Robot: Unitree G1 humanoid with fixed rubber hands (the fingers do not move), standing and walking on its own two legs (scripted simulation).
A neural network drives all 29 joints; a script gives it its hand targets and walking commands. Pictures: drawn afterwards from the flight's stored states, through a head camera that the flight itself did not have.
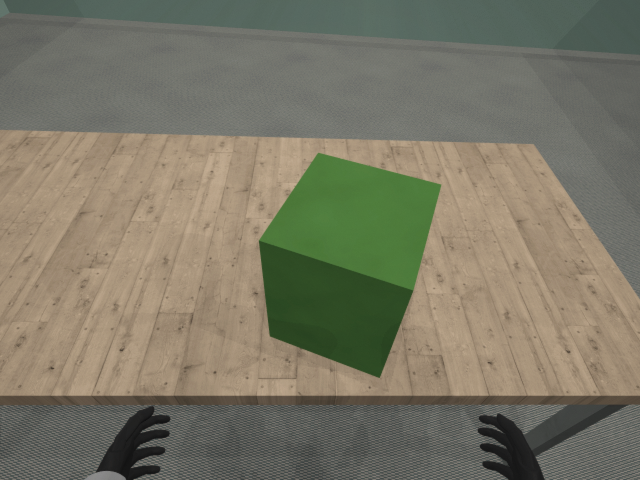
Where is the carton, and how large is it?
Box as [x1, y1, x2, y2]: [259, 153, 440, 377]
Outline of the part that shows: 318,153 259,240 270,336 379,377 414,286 440,184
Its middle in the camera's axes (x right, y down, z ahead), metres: +0.05 +0.04 +0.63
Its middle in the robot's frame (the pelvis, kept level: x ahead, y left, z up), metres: +0.44 -0.04 -0.02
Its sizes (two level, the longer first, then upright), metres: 0.210 0.200 0.250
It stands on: a table, 0.64 m high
